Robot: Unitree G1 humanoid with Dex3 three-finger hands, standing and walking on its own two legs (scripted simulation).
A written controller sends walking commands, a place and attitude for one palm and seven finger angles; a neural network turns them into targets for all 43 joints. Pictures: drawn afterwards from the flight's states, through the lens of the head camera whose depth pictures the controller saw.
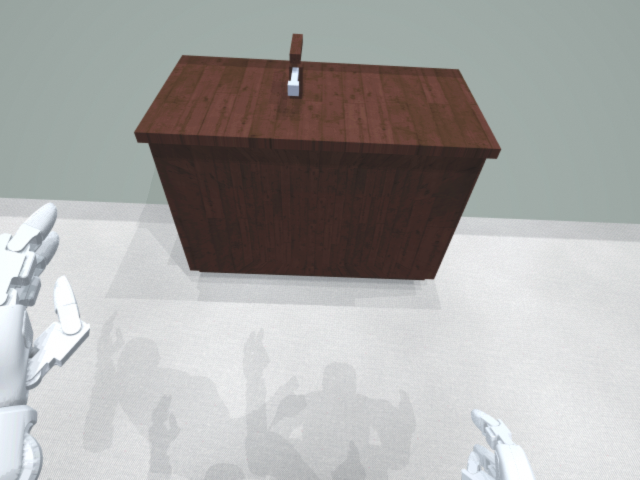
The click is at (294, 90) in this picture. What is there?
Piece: tap's lever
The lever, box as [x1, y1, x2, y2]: [288, 81, 298, 95]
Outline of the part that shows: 288,81 288,95 298,95 298,81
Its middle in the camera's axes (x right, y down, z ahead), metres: -0.07 -0.38 +0.99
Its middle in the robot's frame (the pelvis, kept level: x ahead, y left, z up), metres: +0.99 +0.13 +0.01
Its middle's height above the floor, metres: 0.78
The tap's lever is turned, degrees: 0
